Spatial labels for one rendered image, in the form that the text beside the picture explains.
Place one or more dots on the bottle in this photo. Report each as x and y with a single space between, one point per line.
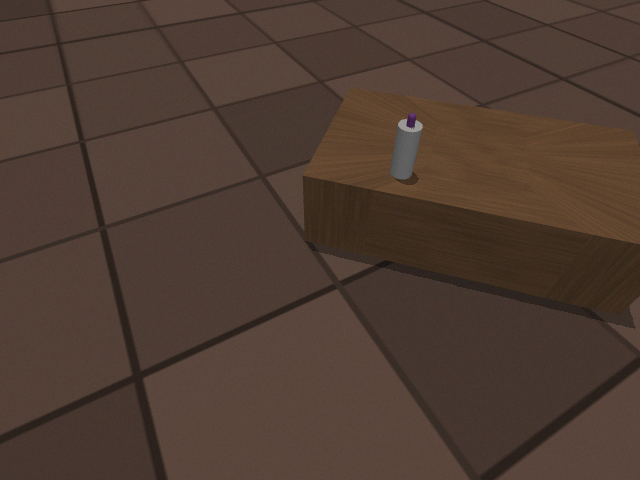
405 147

